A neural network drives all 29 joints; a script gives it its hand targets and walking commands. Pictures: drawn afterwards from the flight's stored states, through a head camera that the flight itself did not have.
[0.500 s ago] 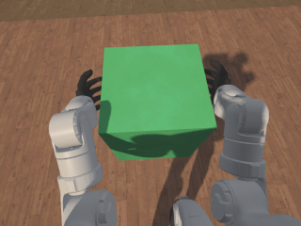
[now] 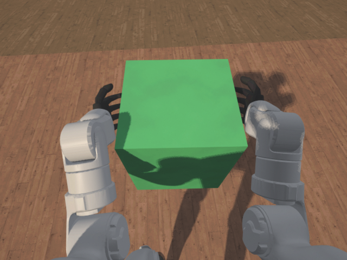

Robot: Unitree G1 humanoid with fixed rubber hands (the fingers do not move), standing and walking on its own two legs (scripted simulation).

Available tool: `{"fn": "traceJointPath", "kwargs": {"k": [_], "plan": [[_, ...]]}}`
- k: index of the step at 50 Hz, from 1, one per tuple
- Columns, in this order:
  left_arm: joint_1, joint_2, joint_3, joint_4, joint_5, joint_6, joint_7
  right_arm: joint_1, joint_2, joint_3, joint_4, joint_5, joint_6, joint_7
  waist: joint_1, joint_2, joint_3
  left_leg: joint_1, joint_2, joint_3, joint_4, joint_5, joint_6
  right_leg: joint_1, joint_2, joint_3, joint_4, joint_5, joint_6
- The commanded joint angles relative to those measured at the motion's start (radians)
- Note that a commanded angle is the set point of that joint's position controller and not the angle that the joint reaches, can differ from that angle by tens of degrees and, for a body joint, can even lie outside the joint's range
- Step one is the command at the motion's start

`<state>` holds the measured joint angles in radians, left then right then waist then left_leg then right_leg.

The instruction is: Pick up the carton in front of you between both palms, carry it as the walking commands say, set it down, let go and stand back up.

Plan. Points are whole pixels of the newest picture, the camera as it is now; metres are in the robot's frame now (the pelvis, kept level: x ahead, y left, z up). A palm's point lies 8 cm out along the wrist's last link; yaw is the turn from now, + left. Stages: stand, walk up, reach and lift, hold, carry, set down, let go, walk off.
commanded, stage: carry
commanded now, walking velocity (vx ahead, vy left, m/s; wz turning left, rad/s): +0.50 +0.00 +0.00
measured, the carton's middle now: (177, 131) +0.37 -0.01 +0.09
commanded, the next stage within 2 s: none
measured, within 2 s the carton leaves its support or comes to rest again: neither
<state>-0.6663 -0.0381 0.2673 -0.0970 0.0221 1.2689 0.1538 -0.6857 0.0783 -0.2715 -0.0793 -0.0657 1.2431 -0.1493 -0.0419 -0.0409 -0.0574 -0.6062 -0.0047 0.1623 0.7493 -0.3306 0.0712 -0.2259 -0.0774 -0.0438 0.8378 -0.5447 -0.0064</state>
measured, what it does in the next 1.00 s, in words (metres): climbs: right foot 0.03 m higher, then left foot 0.03 m higher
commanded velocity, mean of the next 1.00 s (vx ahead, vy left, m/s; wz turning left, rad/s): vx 0.50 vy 0.00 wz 0.00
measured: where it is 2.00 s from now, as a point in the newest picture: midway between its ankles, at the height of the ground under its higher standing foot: (166, 92)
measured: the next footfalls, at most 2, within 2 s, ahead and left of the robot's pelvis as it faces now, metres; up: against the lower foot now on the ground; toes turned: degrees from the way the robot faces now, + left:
right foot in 0.38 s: +0.42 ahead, -0.12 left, +0.03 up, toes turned -6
left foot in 0.78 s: +0.68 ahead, +0.10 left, +0.07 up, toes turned +7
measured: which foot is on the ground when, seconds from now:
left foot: down 0.00-0.40, up 0.42-0.76, down 0.78-1.00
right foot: up 0.00-0.36, down 0.38-0.80, up 0.82-1.00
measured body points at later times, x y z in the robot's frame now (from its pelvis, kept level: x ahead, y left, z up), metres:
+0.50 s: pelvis +0.31 -0.04 +0.05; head +0.32 -0.04 +0.50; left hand +0.65 +0.15 +0.19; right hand +0.69 -0.16 +0.19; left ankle +0.19 +0.07 -0.56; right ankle +0.37 -0.12 -0.66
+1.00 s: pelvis +0.61 +0.01 +0.10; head +0.65 +0.02 +0.55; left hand +1.00 +0.13 +0.24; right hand +0.97 -0.17 +0.24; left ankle +0.63 +0.09 -0.63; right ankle +0.61 -0.10 -0.52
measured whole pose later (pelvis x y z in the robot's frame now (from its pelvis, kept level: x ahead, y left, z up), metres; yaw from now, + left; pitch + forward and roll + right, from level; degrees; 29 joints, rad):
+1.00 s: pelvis +0.61 +0.01 +0.10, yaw +0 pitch +4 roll +0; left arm -0.66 -0.10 0.31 -0.13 0.07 1.27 0.15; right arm -0.65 0.07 -0.27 -0.09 -0.02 1.23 -0.17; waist -0.10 -0.01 -0.01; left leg -0.37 0.00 0.14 0.55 -0.39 0.06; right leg -0.69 -0.01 -0.03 1.29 -0.43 -0.06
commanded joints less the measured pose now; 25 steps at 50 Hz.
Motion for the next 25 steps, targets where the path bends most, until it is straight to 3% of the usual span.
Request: {"fn": "traceJointPath", "kwargs": {"k": [1,2,3,4,6,9,13,14,16,17,18,19,20,21,23,24,25], "plan": [[-0.661,-0.841,-0.582,-0.046,-0.217,-0.002,-0.087,-0.645,0.879,0.664,-0.044,0.361,0.016,0.114,-0.05,0.166,-0.453,0.825,0.33,-0.703,-0.3,0.3,0.238,-0.619,0.086,0.092,0.658,0.028,-0.043],[-0.658,-0.863,-0.575,-0.046,-0.208,-0.011,-0.087,-0.718,0.926,0.694,-0.086,0.406,0.006,0.124,-0.044,0.082,-0.441,0.769,0.32,-0.613,-0.277,0.335,0.215,-0.621,0.053,0.1,0.635,0.062,-0.05],[-0.673,-0.882,-0.577,-0.051,-0.206,-0.02,-0.088,-0.762,0.958,0.713,-0.112,0.433,-0.005,0.131,-0.031,0.061,-0.431,0.715,0.297,-0.551,-0.309,0.273,0.176,-0.602,0.034,0.095,0.576,0.096,-0.06],[-0.679,-0.889,-0.579,-0.072,-0.201,-0.032,-0.087,-0.795,0.981,0.732,-0.148,0.457,-0.016,0.136,-0.013,0.074,-0.437,0.689,0.281,-0.506,-0.335,0.204,0.149,-0.582,0.028,0.09,0.532,0.114,-0.066],[-0.662,-0.881,-0.595,-0.1,-0.191,-0.045,-0.079,-0.798,0.975,0.747,-0.187,0.476,-0.029,0.138,-0.01,0.112,-0.441,0.694,0.277,-0.452,-0.371,0.133,0.15,-0.587,0.033,0.049,0.482,0.139,-0.065],[-0.603,-0.824,-0.611,-0.107,-0.174,-0.043,-0.069,-0.698,0.896,0.731,-0.178,0.45,-0.022,0.127,-0.023,0.133,-0.415,0.751,0.274,-0.377,-0.389,0.184,0.165,-0.654,0.012,0.026,0.344,0.18,-0.047],[-0.587,-0.773,-0.626,-0.102,-0.191,-0.014,-0.075,-0.608,0.821,0.688,-0.109,0.387,0.006,0.118,-0.024,0.163,-0.341,0.649,0.229,-0.223,-0.411,0.305,0.13,-0.486,0.033,-0.051,-0.009,0.255,-0.037],[-0.588,-0.769,-0.626,-0.089,-0.198,-0.006,-0.079,-0.598,0.806,0.674,-0.087,0.372,0.014,0.117,-0.01,0.19,-0.329,0.628,0.217,-0.185,-0.406,0.349,0.114,-0.424,0.053,-0.092,-0.074,0.258,-0.041],[-0.59,-0.767,-0.615,-0.048,-0.213,0.007,-0.086,-0.573,0.78,0.639,-0.04,0.34,0.028,0.112,0.052,0.225,-0.351,0.581,0.206,-0.115,-0.286,0.584,0.073,-0.22,0.125,-0.187,-0.157,0.244,-0.054],[-0.6,-0.773,-0.613,-0.024,-0.221,0.011,-0.089,-0.551,0.768,0.62,-0.012,0.324,0.033,0.108,0.095,0.183,-0.39,0.522,0.182,-0.048,-0.119,0.706,0.034,-0.031,0.171,-0.23,-0.25,0.278,-0.065],[-0.589,-0.774,-0.606,0.007,-0.23,0.012,-0.089,-0.555,0.742,0.598,0.005,0.307,0.039,0.102,0.143,0.085,-0.483,0.377,0.136,-0.019,0.093,0.605,-0.016,0.245,0.12,-0.124,-0.254,0.244,-0.085],[-0.591,-0.765,-0.604,0.017,-0.237,0.01,-0.088,-0.56,0.739,0.586,0.004,0.295,0.045,0.098,0.147,-0.141,-0.524,0.131,0.05,-0.04,0.357,0.3,-0.066,0.417,-0.147,0.358,-0.351,0.055,-0.175],[-0.607,-0.805,-0.61,0.041,-0.251,0.007,-0.09,-0.555,0.751,0.563,0.017,0.276,0.049,0.093,0.142,-0.29,-0.495,-0.153,-0.1,-0.092,0.566,-0.18,-0.065,0.528,-0.275,0.765,-0.517,0.188,-0.317],[-0.633,-0.855,-0.623,0.006,-0.279,0.002,-0.099,-0.577,0.769,0.558,0.017,0.265,0.046,0.091,0.137,-0.18,-0.461,-0.186,-0.028,-0.189,0.715,-0.187,-0.036,0.431,-0.265,0.747,-0.486,0.324,-0.321],[-0.787,-0.966,-0.692,-0.061,-0.362,-0.016,-0.122,-0.608,0.828,0.54,0.012,0.238,0.028,0.091,0.128,0.007,-0.423,-0.231,0.029,-0.213,0.737,-0.139,-0.015,0.347,-0.236,0.515,-0.395,0.454,-0.285],[-0.835,-1.011,-0.714,-0.099,-0.399,-0.029,-0.132,-0.629,0.858,0.55,-0.016,0.237,0.018,0.091,0.114,0.03,-0.418,-0.221,0.051,-0.218,0.677,-0.11,-0.009,0.308,-0.213,0.442,-0.408,0.386,-0.237],[-0.874,-1.034,-0.73,-0.144,-0.428,-0.043,-0.137,-0.653,0.879,0.562,-0.047,0.242,0.007,0.088,0.1,0.007,-0.42,-0.21,0.058,-0.211,0.627,-0.099,-0.005,0.289,-0.196,0.391,-0.429,0.313,-0.211]]}}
